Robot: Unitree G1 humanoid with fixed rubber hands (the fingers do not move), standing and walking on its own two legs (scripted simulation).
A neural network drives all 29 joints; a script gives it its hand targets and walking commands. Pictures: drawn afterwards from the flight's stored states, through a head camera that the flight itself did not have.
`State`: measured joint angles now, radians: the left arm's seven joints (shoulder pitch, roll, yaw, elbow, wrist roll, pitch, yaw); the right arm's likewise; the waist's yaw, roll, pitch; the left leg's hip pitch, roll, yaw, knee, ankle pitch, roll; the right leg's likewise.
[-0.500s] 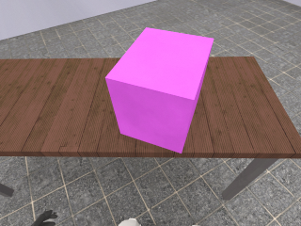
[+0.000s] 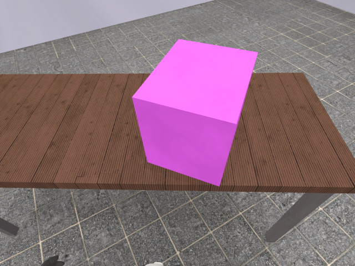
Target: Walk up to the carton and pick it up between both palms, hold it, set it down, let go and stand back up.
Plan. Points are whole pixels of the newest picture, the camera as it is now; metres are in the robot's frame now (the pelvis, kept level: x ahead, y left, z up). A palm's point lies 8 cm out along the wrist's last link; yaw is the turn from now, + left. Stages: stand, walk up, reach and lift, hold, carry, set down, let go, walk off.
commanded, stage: walk up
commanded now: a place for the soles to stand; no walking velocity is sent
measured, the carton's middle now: (198, 111) +0.50 -0.02 +0.06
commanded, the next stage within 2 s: reach and lift in 0.16 s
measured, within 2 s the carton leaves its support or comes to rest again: neither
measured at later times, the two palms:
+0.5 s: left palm (74, 238) +0.20 +0.27 -0.06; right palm out of the picture +0.14 -0.33 -0.06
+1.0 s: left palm (58, 248) +0.17 +0.28 -0.02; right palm out of the picture +0.13 -0.26 -0.02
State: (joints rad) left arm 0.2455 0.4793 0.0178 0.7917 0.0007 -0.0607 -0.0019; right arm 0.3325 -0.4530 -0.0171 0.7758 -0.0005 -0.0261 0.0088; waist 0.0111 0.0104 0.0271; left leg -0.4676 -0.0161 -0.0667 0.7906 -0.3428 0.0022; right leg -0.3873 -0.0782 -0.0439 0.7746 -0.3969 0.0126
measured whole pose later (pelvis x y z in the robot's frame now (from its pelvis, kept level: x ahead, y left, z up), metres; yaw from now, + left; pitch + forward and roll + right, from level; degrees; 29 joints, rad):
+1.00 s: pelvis -0.01 -0.01 +0.02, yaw -1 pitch -11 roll +0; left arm 0.17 0.43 0.08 0.38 0.01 0.28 -0.09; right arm 0.28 -0.13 -0.08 0.52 -0.03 -0.13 -0.13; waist 0.01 -0.07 0.14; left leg -0.14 0.02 -0.06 0.58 -0.25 -0.03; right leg -0.08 -0.05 -0.04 0.58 -0.31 0.02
